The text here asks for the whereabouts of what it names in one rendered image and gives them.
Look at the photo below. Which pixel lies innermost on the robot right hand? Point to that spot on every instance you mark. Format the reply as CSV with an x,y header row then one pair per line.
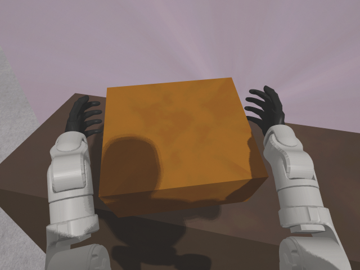
x,y
272,114

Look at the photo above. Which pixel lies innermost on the carton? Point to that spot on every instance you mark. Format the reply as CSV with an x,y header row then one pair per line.
x,y
178,145

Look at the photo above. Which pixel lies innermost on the pedestal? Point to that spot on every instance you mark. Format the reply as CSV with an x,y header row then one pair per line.
x,y
237,236

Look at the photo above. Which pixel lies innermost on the left robot forearm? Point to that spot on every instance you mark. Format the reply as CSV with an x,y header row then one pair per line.
x,y
70,190

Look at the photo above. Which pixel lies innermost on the robot right upper arm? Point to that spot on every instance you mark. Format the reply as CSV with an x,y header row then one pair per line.
x,y
311,253

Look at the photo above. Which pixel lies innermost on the right robot forearm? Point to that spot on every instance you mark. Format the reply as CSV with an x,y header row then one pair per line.
x,y
302,209

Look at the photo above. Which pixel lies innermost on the robot left upper arm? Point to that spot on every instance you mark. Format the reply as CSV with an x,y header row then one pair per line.
x,y
90,257

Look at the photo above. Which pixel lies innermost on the robot left hand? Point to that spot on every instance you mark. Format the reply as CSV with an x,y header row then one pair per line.
x,y
76,121

